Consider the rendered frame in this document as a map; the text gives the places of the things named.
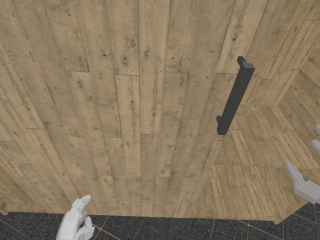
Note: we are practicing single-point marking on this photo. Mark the wardrobe door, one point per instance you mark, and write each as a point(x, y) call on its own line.
point(118, 99)
point(12, 191)

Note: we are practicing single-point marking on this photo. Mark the handle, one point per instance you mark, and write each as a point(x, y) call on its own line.
point(239, 87)

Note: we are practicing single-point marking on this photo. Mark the right robot hand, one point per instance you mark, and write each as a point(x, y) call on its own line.
point(307, 190)

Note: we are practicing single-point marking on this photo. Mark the left robot hand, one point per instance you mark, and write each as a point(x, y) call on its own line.
point(70, 224)

